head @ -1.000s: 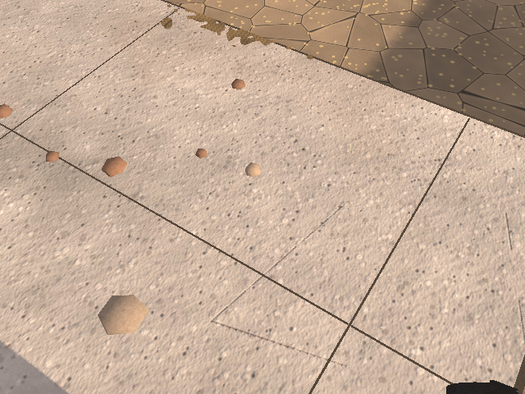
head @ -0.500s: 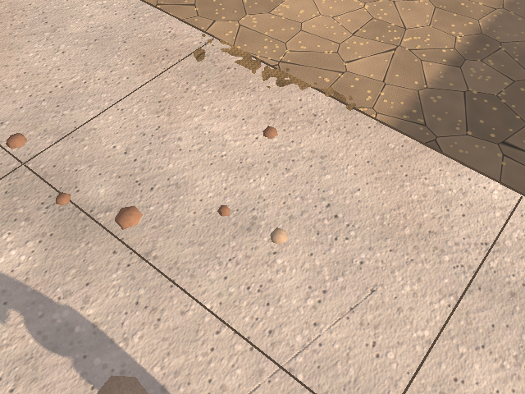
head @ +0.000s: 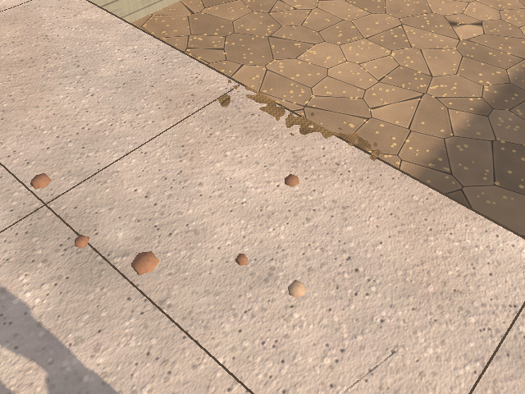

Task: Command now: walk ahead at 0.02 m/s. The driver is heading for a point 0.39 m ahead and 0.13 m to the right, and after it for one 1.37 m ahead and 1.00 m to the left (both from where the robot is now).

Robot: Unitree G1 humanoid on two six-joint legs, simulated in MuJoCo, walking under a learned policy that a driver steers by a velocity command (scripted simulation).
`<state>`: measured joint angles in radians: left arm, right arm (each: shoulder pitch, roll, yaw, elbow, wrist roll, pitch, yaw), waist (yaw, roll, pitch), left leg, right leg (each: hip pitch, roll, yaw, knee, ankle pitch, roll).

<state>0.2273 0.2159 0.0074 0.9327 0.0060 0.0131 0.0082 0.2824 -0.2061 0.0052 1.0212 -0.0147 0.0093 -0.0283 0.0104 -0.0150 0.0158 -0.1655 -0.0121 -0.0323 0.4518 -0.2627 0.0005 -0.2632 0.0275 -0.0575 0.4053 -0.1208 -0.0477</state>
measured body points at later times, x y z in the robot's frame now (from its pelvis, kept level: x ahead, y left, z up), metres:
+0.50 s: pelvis +0.13 -0.03 +0.01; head +0.13 -0.05 +0.46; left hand +0.10 +0.22 -0.13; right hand +0.17 -0.28 -0.15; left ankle +0.10 +0.10 -0.67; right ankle +0.09 -0.10 -0.74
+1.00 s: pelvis +0.31 +0.00 -0.01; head +0.36 +0.02 +0.44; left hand +0.38 +0.26 -0.15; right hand +0.41 -0.25 -0.14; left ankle +0.40 +0.04 -0.74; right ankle +0.33 -0.15 -0.66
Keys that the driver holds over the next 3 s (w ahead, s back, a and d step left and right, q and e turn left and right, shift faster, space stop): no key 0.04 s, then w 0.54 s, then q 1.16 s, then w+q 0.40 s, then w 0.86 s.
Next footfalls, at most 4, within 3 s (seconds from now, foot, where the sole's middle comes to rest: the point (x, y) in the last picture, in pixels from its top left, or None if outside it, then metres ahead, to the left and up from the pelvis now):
0.78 left None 0.44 0.05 -0.78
1.44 right None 0.44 -0.12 -0.78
1.96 left None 0.32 0.06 -0.78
2.42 right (185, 338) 0.68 0.24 -0.78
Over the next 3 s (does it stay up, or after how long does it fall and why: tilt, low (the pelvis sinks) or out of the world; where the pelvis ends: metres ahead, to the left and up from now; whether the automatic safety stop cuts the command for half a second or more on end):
stays up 0.67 0.44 -0.02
